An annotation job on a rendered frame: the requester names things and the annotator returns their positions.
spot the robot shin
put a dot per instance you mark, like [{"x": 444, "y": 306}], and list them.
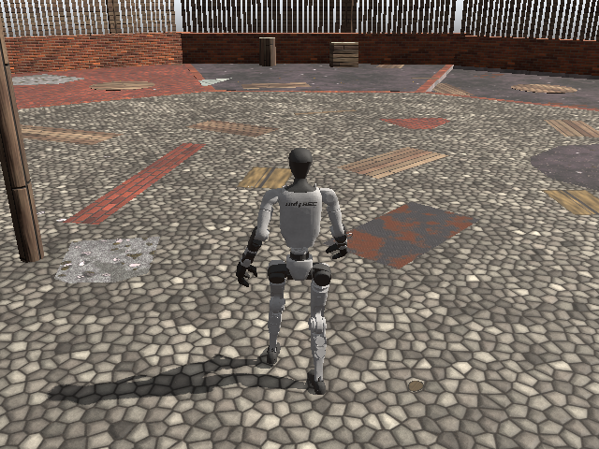
[
  {"x": 274, "y": 325},
  {"x": 318, "y": 347}
]

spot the right robot forearm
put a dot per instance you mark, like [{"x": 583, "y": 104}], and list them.
[{"x": 342, "y": 241}]

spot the left robot forearm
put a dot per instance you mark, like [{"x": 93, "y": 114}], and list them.
[{"x": 251, "y": 250}]

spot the left robot hand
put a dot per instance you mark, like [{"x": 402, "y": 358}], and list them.
[{"x": 241, "y": 272}]

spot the right robot hand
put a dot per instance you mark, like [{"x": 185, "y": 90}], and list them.
[{"x": 334, "y": 248}]

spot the robot left upper arm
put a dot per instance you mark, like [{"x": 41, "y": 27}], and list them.
[{"x": 270, "y": 198}]

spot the right robot shin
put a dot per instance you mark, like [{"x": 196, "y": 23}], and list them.
[{"x": 318, "y": 347}]

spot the robot right upper arm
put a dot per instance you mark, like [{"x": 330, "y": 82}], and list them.
[{"x": 329, "y": 197}]

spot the left robot shin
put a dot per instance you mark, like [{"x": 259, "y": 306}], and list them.
[{"x": 274, "y": 325}]

